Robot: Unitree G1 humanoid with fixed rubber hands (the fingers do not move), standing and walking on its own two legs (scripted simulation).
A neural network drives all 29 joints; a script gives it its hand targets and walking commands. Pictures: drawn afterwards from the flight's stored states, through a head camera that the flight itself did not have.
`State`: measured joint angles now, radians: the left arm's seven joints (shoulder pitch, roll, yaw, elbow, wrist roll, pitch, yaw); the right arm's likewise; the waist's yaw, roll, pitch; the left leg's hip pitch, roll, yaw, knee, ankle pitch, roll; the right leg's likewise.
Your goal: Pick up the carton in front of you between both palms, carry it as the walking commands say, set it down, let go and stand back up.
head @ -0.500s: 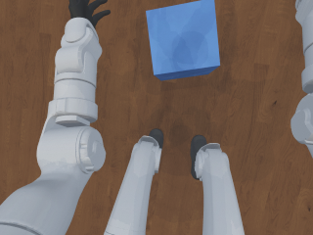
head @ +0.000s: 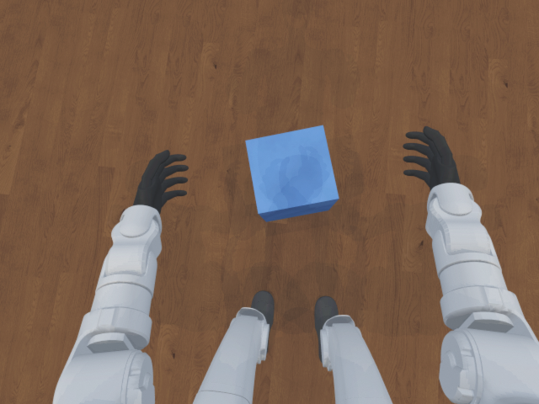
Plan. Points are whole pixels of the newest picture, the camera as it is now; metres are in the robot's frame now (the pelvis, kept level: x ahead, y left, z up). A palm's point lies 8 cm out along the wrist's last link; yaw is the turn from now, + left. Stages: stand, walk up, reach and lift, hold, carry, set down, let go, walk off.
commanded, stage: let go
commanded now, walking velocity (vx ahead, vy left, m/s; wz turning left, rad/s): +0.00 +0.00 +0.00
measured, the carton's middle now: (291, 179) +0.52 +0.03 -0.59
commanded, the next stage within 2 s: stand in 1.04 s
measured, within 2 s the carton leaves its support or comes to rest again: neither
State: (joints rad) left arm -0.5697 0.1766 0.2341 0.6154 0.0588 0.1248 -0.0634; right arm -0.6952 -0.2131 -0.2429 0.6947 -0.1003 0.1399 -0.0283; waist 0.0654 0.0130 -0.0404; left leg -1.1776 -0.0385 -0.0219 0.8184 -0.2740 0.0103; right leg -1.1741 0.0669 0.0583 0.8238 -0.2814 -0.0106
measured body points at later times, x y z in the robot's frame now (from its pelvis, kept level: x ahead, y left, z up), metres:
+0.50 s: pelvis +0.05 +0.00 +0.06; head +0.12 -0.01 +0.50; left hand +0.22 +0.24 -0.02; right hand +0.27 -0.22 -0.03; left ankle +0.03 +0.11 -0.68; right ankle +0.03 -0.11 -0.68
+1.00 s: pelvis +0.05 +0.00 +0.06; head +0.05 +0.00 +0.51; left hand +0.22 +0.24 -0.01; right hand +0.22 -0.23 -0.02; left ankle +0.03 +0.11 -0.68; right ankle +0.03 -0.11 -0.68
